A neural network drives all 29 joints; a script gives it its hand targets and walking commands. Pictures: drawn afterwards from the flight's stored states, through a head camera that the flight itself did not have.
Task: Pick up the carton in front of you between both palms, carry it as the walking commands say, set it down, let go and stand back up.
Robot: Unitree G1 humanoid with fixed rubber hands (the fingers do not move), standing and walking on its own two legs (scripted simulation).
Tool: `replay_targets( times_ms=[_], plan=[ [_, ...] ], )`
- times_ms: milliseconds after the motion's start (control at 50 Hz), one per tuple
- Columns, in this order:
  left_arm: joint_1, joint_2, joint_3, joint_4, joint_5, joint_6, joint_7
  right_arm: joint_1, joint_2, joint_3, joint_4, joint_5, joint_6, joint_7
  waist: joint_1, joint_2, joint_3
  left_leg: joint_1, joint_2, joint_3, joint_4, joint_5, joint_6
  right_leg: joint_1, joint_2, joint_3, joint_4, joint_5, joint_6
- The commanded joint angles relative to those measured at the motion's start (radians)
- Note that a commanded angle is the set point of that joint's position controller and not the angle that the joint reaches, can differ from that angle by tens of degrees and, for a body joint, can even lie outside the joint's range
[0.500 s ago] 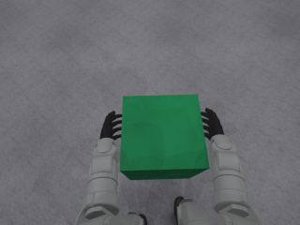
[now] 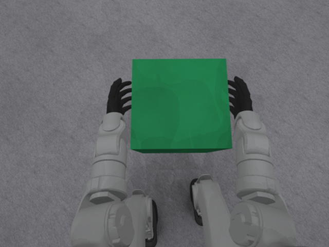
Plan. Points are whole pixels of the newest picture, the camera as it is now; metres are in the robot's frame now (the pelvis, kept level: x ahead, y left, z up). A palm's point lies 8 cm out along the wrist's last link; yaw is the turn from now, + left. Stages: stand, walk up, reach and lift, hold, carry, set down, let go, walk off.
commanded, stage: set down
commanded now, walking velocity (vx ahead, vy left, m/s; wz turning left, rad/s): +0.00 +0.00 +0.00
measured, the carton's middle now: (176, 114) +0.44 -0.06 -0.14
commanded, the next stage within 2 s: none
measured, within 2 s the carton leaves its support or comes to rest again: neither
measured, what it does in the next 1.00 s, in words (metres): lowers itself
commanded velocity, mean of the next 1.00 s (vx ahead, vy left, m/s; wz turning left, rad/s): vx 0.00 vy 0.00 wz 0.00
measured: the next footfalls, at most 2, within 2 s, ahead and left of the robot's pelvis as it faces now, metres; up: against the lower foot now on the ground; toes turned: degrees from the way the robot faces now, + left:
none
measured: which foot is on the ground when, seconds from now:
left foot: down 0.00-1.00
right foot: down 0.00-1.00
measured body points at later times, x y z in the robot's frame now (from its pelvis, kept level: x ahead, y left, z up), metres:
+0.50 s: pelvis -0.03 +0.00 -0.13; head +0.27 -0.04 +0.21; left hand +0.50 +0.07 -0.23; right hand +0.44 -0.23 -0.24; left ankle +0.04 +0.12 -0.58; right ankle +0.11 -0.13 -0.58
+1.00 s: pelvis -0.03 +0.01 -0.21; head +0.33 -0.02 +0.05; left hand +0.53 +0.04 -0.39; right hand +0.46 -0.26 -0.36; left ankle +0.04 +0.12 -0.58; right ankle +0.11 -0.13 -0.58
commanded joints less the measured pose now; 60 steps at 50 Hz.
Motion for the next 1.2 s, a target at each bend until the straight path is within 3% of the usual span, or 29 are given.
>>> replay_targets(
  times_ms=[0, 160, 340, 600, 840, 940, 1020, 1080, 1180],
  plan=[
    [-0.551, -0.837, -0.502, 0.097, -0.078, 0.002, -0.240, -0.512, 0.853, 0.530, 0.090, 0.096, 0.007, 0.192, -0.037, -0.059, -0.784, 0.032, -0.139, 0.013, -0.119, 0.114, -0.016, 0.658, 0.154, -0.034, 0.003, 0.211, 0.006],
    [-0.664, -0.798, -0.501, 0.133, -0.110, 0.001, -0.245, -0.622, 0.848, 0.550, 0.072, 0.131, 0.008, 0.147, -0.051, -0.075, -0.912, -0.159, -0.154, 0.044, 0.045, 0.084, -0.015, 0.601, 0.156, -0.033, 0.138, 0.225, 0.027],
    [-0.779, -0.768, -0.523, 0.155, -0.148, 0.011, -0.238, -0.743, 0.800, 0.549, 0.064, 0.169, 0.011, 0.124, -0.077, -0.045, -0.978, -0.271, -0.161, 0.061, 0.182, 0.065, -0.014, 0.489, 0.158, -0.054, 0.273, 0.230, 0.035],
    [-0.927, -0.689, -0.507, 0.221, -0.160, 0.006, -0.198, -0.903, 0.670, 0.468, 0.104, 0.187, -0.008, 0.147, -0.124, 0.007, -0.947, -0.313, -0.153, 0.056, 0.331, 0.065, -0.012, 0.220, 0.140, -0.102, 0.443, 0.202, 0.036],
    [-1.068, -0.608, -0.571, 0.244, -0.216, -0.011, -0.172, -1.033, 0.555, 0.429, 0.141, 0.251, -0.031, 0.171, -0.177, 0.057, -0.897, -0.300, -0.133, 0.049, 0.479, 0.104, -0.014, 0.083, 0.103, -0.129, 0.599, 0.221, 0.043],
    [-1.123, -0.564, -0.592, 0.220, -0.226, -0.040, -0.161, -0.985, 0.629, 0.408, 0.221, 0.307, -0.037, 0.181, -0.134, 0.095, -0.847, -0.316, -0.121, 0.055, 0.522, 0.148, -0.008, 0.050, 0.109, -0.115, 0.654, 0.272, 0.046],
    [-1.113, -0.565, -0.604, 0.208, -0.228, -0.047, -0.155, -0.990, 0.661, 0.421, 0.223, 0.345, -0.032, 0.195, -0.100, 0.086, -0.870, -0.280, -0.113, 0.052, 0.549, 0.201, 0.000, 0.028, 0.111, -0.118, 0.686, 0.302, 0.054],
    [-1.101, -0.577, -0.606, 0.216, -0.234, -0.050, -0.157, -0.992, 0.665, 0.429, 0.218, 0.355, -0.032, 0.197, -0.097, 0.063, -0.863, -0.288, -0.112, 0.046, 0.568, 0.219, 0.006, 0.014, 0.111, -0.121, 0.701, 0.317, 0.058],
    [-1.099, -0.575, -0.596, 0.234, -0.239, -0.062, -0.165, -0.983, 0.645, 0.407, 0.243, 0.345, -0.047, 0.192, -0.111, 0.073, -0.774, -0.352, -0.114, 0.045, 0.586, 0.199, 0.007, -0.030, 0.113, -0.112, 0.709, 0.306, 0.051]
  ],
)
